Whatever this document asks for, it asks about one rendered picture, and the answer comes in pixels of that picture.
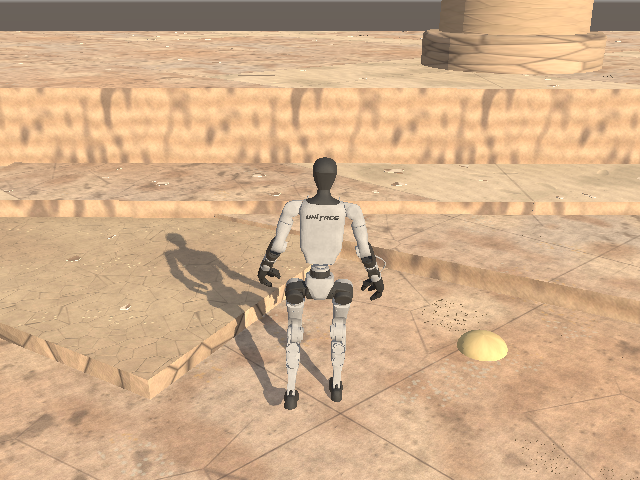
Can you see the left robot forearm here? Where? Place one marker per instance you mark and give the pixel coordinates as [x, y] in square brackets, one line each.
[269, 258]

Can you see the right robot hand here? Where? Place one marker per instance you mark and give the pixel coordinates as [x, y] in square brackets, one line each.
[379, 286]

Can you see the right robot forearm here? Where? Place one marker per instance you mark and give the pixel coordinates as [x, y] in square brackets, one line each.
[371, 266]

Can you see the left robot hand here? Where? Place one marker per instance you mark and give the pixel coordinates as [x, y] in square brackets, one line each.
[272, 272]

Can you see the robot left thigh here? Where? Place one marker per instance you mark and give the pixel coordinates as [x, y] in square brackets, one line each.
[295, 293]

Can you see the robot right upper arm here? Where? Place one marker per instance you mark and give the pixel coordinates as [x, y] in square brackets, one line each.
[354, 212]

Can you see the robot left upper arm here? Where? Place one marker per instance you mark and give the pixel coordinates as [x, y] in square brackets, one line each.
[291, 209]

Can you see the left robot shin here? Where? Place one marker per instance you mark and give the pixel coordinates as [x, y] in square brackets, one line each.
[292, 361]

